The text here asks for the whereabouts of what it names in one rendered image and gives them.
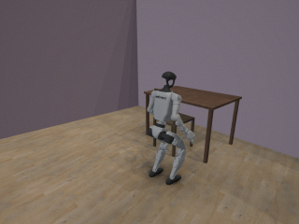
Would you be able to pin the right robot forearm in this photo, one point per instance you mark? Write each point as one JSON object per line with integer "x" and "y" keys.
{"x": 181, "y": 125}

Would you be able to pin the robot right hand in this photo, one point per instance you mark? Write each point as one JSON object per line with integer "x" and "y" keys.
{"x": 190, "y": 136}

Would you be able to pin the robot shin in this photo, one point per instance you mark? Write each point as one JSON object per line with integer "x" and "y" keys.
{"x": 159, "y": 158}
{"x": 178, "y": 160}

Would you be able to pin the robot right shin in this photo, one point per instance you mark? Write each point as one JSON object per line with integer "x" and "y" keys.
{"x": 178, "y": 160}

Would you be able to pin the robot left shin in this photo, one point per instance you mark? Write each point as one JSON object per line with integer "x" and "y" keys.
{"x": 159, "y": 158}

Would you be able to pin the table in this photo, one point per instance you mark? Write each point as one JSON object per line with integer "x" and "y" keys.
{"x": 205, "y": 99}

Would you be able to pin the chair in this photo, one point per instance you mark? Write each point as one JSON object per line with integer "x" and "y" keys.
{"x": 184, "y": 118}

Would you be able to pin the left robot upper arm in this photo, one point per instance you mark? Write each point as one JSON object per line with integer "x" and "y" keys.
{"x": 151, "y": 102}

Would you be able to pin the right robot upper arm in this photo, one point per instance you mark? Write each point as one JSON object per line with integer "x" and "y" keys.
{"x": 176, "y": 105}

